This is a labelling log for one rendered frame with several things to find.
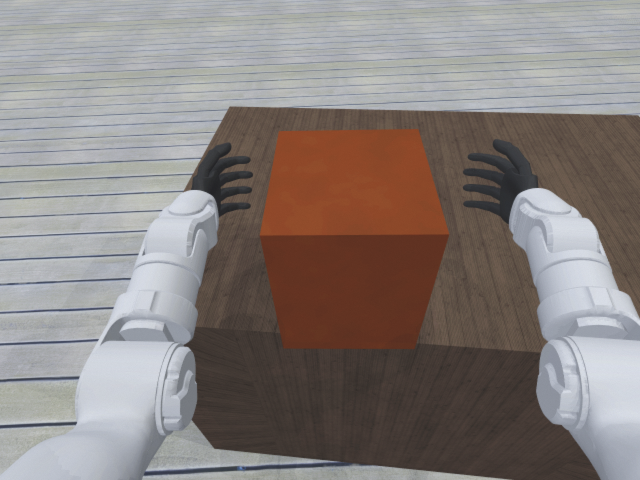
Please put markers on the robot right hand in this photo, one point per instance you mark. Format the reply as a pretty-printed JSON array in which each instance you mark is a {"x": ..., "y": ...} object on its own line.
[{"x": 517, "y": 178}]

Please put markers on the robot left hand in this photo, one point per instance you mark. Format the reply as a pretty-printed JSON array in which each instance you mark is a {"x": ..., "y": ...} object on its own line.
[{"x": 209, "y": 180}]

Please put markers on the pedestal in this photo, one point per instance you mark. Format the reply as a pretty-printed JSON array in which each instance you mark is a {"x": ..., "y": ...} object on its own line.
[{"x": 464, "y": 400}]

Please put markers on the right robot forearm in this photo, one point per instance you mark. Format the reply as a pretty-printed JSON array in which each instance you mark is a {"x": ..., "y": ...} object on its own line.
[{"x": 576, "y": 288}]

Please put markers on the carton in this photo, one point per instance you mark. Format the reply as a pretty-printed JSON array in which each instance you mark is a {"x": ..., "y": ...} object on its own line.
[{"x": 353, "y": 235}]

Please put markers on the left robot forearm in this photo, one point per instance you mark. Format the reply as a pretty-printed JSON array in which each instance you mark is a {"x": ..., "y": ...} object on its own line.
[{"x": 159, "y": 304}]

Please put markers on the robot right upper arm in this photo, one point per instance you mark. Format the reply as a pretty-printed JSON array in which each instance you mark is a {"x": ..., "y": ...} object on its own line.
[{"x": 591, "y": 386}]

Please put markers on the robot left upper arm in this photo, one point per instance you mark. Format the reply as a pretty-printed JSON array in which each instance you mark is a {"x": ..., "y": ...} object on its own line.
[{"x": 132, "y": 396}]

